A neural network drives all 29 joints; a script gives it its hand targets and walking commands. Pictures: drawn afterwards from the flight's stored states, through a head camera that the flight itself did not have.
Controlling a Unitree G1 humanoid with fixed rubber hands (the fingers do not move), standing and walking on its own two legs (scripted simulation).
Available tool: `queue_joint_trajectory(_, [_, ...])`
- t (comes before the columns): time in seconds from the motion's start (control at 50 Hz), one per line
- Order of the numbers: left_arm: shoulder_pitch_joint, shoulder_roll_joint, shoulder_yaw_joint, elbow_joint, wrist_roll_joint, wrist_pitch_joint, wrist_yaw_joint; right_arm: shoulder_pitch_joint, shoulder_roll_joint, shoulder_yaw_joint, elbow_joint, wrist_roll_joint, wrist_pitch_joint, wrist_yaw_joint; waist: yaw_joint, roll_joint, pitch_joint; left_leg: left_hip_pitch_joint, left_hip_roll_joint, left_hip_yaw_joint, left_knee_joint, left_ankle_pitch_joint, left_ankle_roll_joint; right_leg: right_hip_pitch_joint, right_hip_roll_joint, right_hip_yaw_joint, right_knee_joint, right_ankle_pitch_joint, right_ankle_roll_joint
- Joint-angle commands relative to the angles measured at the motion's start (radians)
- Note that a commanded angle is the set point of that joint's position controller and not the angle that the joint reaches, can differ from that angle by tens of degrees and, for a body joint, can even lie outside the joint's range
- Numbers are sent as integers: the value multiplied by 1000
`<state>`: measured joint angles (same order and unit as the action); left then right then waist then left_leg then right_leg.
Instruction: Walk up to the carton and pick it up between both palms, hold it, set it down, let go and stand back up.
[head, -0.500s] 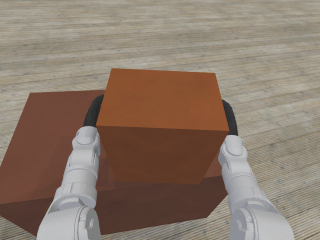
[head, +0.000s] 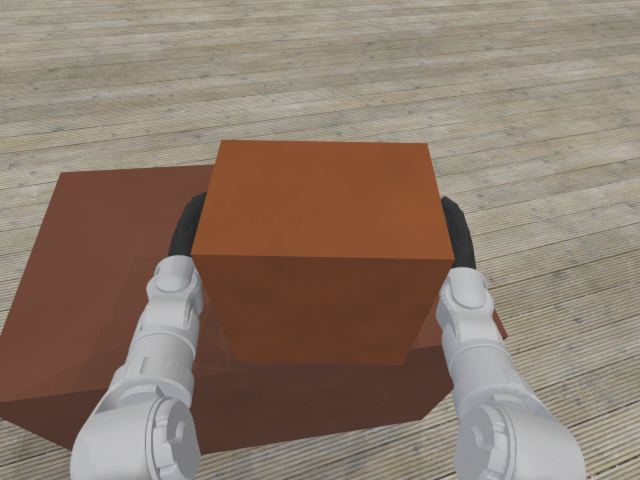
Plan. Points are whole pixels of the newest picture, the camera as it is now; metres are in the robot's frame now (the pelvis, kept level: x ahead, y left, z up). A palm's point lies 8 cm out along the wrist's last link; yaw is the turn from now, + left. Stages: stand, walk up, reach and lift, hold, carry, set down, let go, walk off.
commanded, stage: set down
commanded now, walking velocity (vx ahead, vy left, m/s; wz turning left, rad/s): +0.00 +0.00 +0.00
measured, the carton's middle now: (321, 264) +0.41 +0.04 +0.01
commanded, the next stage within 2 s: none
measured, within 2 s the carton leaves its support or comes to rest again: rests again in 0.94 s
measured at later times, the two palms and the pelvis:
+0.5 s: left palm (194, 258) +0.39 +0.22 +0.02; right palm (446, 263) +0.42 -0.13 +0.03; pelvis +0.01 +0.00 +0.00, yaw +0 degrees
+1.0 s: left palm (192, 273) +0.38 +0.22 +0.00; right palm (443, 277) +0.41 -0.13 +0.02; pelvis -0.01 +0.00 -0.01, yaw +1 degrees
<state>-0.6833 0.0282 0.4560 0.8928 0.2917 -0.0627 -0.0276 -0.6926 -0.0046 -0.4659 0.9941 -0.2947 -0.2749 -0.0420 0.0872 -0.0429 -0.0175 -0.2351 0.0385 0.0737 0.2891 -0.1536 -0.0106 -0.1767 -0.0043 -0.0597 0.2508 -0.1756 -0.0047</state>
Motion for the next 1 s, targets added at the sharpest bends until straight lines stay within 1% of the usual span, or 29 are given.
queue_joint_trajectory(0.0, [-567, -449, -250, -94, 2, -100, -85, -533, 504, 253, -41, -67, -54, 129, 5, 42, -505, 170, -29, 78, 58, 513, -22, 188, 17, -31, 55, 388, 39])
queue_joint_trajectory(0.24, [-598, -436, -220, -17, 4, -156, -78, -541, 515, 200, 13, -115, -66, 135, 7, 50, -563, 172, -20, 71, 101, 586, -18, 89, 20, -35, 73, 377, 37])
queue_joint_trajectory(0.38, [-594, -434, -217, 28, -4, -206, -72, -531, 535, 199, 46, -138, -88, 132, 7, 51, -619, 185, -14, 63, 140, 672, -14, 31, 22, -38, 97, 437, 38])
queue_joint_trajectory(0.52, [-600, -419, -209, 98, -8, -269, -74, -526, 554, 211, 89, -148, -121, 126, 7, 30, -648, 88, -17, 63, 143, 629, -7, 64, 9, -28, 136, 531, 48])
queue_joint_trajectory(0.62, [-628, -408, -210, 143, -11, -319, -70, -538, 558, 202, 117, -159, -151, 125, 2, 27, -680, 38, -15, 60, 146, 598, -10, 69, 3, -23, 151, 549, 50])
queue_joint_trajectory(0.72, [-644, -395, -207, 189, -8, -357, -68, -544, 550, 180, 154, -172, -170, 128, -6, 29, -684, 2, -15, 57, 145, 549, -11, 63, 0, -18, 151, 512, 46])
queue_joint_trajectory(0.84, [-644, -380, -184, 234, 8, -374, -68, -544, 526, 142, 192, -184, -172, 136, -11, 34, -643, -30, -15, 56, 127, 466, -10, 41, 0, -13, 136, 413, 35])
queue_joint_trajectory(0.98, [-636, -370, -159, 239, 32, -373, -56, -539, 498, 94, 196, -202, -163, 149, -13, 50, -627, 13, -12, 50, 128, 450, -15, -36, 9, -23, 104, 298, 23])
